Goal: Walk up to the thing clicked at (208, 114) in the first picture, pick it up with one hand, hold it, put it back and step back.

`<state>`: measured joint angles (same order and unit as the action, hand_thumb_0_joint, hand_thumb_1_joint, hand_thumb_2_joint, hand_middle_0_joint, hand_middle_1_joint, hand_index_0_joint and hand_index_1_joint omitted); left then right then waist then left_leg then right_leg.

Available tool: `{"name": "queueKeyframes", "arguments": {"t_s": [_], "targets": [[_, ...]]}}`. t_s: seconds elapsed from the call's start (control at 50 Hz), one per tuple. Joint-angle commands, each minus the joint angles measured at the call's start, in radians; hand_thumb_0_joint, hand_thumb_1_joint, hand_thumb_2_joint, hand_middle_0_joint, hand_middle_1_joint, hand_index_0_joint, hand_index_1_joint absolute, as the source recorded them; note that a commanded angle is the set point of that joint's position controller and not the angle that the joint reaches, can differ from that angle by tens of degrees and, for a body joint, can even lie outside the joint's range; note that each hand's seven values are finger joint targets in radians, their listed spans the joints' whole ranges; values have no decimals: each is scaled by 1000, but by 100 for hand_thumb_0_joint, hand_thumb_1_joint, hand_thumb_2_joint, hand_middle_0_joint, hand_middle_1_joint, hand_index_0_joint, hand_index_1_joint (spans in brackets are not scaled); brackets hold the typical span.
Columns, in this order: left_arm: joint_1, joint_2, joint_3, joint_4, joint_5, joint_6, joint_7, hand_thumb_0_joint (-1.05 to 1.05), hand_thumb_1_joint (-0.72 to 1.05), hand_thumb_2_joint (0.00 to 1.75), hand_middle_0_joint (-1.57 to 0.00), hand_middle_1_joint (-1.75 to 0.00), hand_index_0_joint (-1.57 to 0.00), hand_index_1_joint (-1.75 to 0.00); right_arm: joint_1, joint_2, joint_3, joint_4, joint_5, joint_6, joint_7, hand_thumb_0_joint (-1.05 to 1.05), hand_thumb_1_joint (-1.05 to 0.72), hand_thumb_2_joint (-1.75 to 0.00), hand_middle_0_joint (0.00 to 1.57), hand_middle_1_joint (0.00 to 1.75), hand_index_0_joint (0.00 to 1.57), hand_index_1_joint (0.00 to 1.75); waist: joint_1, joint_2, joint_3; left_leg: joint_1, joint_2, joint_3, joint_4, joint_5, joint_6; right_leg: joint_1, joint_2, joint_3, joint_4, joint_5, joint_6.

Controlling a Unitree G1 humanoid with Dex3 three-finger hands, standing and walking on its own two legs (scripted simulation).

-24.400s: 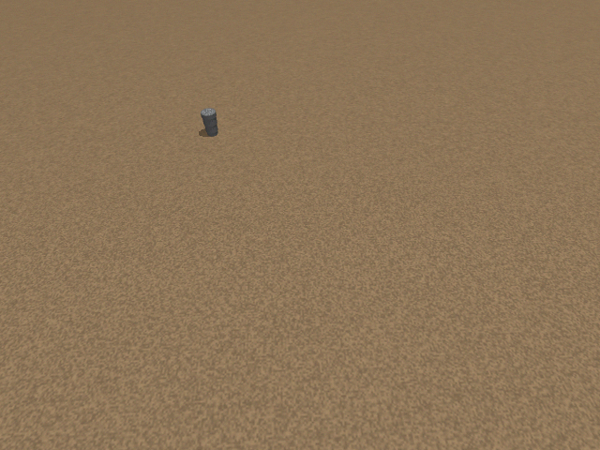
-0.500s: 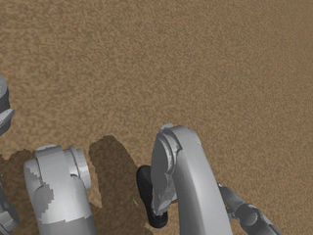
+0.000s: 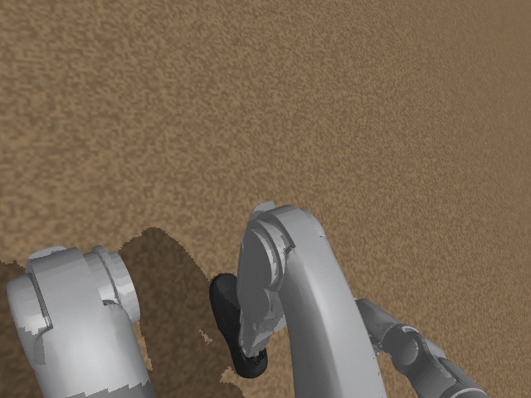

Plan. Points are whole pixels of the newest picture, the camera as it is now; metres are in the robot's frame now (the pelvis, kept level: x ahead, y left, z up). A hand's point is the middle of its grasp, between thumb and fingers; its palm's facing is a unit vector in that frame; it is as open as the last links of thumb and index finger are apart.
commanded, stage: lower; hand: left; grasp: from the side
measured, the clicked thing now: out of the picture +0.43 +0.31 -0.18
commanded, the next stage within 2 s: loosen in 0.48 s
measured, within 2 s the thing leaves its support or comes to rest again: neither
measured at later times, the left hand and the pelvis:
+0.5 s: hand out of the picture +0.43 +0.31 -0.17, palm faces +0.48 -0.88 +0.00, open 12.0 cm; pelvis +0.00 +0.01 +0.00, yaw -2 degrees
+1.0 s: hand out of the picture +0.43 +0.32 -0.17, palm faces +0.49 -0.87 +0.01, open 14.3 cm; pelvis -0.01 +0.01 +0.00, yaw -2 degrees
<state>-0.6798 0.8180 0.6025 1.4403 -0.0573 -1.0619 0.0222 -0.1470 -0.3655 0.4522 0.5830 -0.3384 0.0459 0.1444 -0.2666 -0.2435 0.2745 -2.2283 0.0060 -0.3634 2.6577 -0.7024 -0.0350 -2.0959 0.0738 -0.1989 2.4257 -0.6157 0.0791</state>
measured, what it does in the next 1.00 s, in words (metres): stands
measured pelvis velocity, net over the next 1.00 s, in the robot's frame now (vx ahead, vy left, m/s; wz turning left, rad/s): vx -0.01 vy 0.01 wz -0.04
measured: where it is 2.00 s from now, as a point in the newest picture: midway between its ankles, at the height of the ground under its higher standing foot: (179, 379)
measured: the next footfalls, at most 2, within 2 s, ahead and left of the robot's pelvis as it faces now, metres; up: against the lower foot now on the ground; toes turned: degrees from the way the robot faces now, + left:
none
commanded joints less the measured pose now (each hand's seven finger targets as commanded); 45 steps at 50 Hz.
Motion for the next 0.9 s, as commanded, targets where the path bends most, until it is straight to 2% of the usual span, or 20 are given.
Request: {"name": "queueKeyframes", "arguments": {"t_s": [0.0,0.04,0.14,0.2,0.22,0.26,0.4,0.48,0.54,0.56,0.58,0.6,0.66,0.68,0.7,0.72,0.76,0.8,0.82,0.88], "targets": [[-196,209,9,-128,-2,-91,11,0,1,116,-112,-129,-115,-129,43,-361,-105,-25,-13,7,-13,0,-91,-90,20,30,20,30,-85,532,-565,389,67,104,-335,109,4,274,19,-139,-164,153,-80],[-189,192,-4,-114,-2,-95,13,0,3,115,-113,-129,-115,-128,37,-367,-102,-26,-16,9,-12,0,-91,-90,20,30,20,30,-94,545,-552,410,71,87,-348,118,-4,262,18,-150,-151,161,-81],[-207,205,-15,-115,-9,-100,16,0,1,117,-112,-129,-115,-129,29,-359,-84,-32,-18,3,-13,0,-91,-90,20,30,20,30,-98,511,-541,368,68,97,-322,93,10,284,25,-147,-175,153,-74],[-212,229,-4,-125,-13,-116,27,0,3,115,-111,-127,-113,-126,33,-365,-76,-30,-24,2,-14,0,-90,-90,20,30,20,30,-98,524,-558,386,70,90,-317,113,8,300,30,-149,-171,171,-76],[-195,215,-1,-106,-14,-116,31,0,5,117,-111,-128,-114,-128,34,-366,-77,-32,-24,3,-13,0,-90,-90,20,30,20,30,-99,520,-549,395,72,83,-320,124,5,297,28,-153,-168,179,-74],[-208,237,-7,-108,-5,-120,36,0,5,117,-112,-128,-115,-128,23,-366,-71,-33,-26,3,-14,0,-90,-90,20,30,20,30,-101,529,-530,386,73,83,-322,112,6,288,31,-155,-169,167,-76],[-184,244,-10,-97,10,-128,40,0,7,118,-113,-128,-115,-128,14,-375,-65,-38,-38,11,-14,0,-90,-90,20,30,20,30,-100,554,-516,408,80,71,-334,122,-2,290,34,-166,-160,172,-76],[-174,226,-9,-95,4,-128,50,0,6,118,-112,-128,-114,-128,12,-376,-64,-43,-41,10,-12,0,-90,-90,20,30,20,30,-105,539,-515,412,81,63,-332,126,-1,289,35,-170,-163,177,-76],[-187,211,-32,-86,9,-133,54,0,8,119,-114,-129,-116,-129,-3,-377,-61,-45,-43,7,-10,0,-90,-90,20,30,20,30,-117,536,-478,404,83,51,-340,98,-1,271,34,-175,-164,159,-73],[-190,219,-21,-94,6,-136,57,0,8,120,-116,-130,-117,-130,2,-380,-63,-43,-43,7,-10,0,-90,-90,20,30,20,30,-116,536,-487,413,85,48,-340,104,-3,274,35,-175,-162,162,-73],[-191,226,-28,-91,12,-140,57,0,6,112,-119,-126,-121,-125,-2,-377,-60,-40,-44,8,-9,0,-91,-90,20,30,20,30,-114,537,-490,409,84,49,-337,107,-3,277,36,-176,-160,163,-73],[-206,220,-37,-107,8,-147,56,0,-2,104,-111,-118,-114,-117,-2,-377,-56,-43,-45,6,-7,0,-91,-90,20,30,20,30,-120,533,-498,408,83,48,-329,115,0,287,38,-175,-163,175,-71],[-193,241,-12,-114,-1,-152,60,0,-11,80,-92,-94,-95,-93,2,-372,-55,-40,-46,5,-10,0,-91,-90,20,30,20,30,-104,535,-509,415,83,57,-318,135,2,297,40,-164,-166,186,-74],[-202,241,-19,-112,2,-151,59,0,-16,72,-90,-87,-93,-85,0,-372,-53,-36,-47,4,-10,0,-92,-90,20,30,20,30,-109,538,-507,411,84,59,-319,131,2,294,42,-167,-168,184,-74],[-205,213,-38,-103,4,-151,59,0,-19,64,-88,-83,-91,-81,-11,-376,-54,-45,-48,5,-9,0,-92,-90,20,30,20,30,-119,543,-493,416,85,51,-333,122,-2,285,39,-176,-165,174,-74],[-198,222,-37,-103,8,-151,61,0,-24,57,-85,-78,-86,-76,-9,-375,-53,-44,-48,4,-8,0,-92,-90,20,30,20,30,-112,556,-487,416,86,50,-338,119,-3,285,40,-173,-164,174,-76],[-175,245,-24,-84,16,-144,64,0,-40,48,-69,-63,-70,-62,-7,-378,-56,-44,-46,7,-8,0,-92,-90,20,30,20,30,-100,554,-478,409,87,50,-345,102,-4,274,40,-177,-163,156,-78],[-172,216,-40,-87,18,-142,63,0,-48,37,-53,-48,-54,-48,-11,-376,-54,-51,-49,11,-6,0,-92,-90,20,30,20,30,-105,555,-480,418,87,45,-349,111,-7,280,39,-181,-160,162,-76],[-171,241,-27,-83,19,-139,66,0,-51,30,-50,-42,-50,-42,-8,-377,-53,-48,-48,12,-6,0,-92,-90,20,30,20,30,-99,554,-468,402,86,47,-349,98,-5,269,41,-179,-164,150,-78],[-173,222,-26,-85,10,-138,70,0,-59,24,-42,-34,-42,-34,-7,-374,-51,-54,-49,11,-4,0,-92,-90,20,30,20,30,-104,534,-482,408,84,47,-342,107,-2,288,42,-179,-169,163,-75]]}}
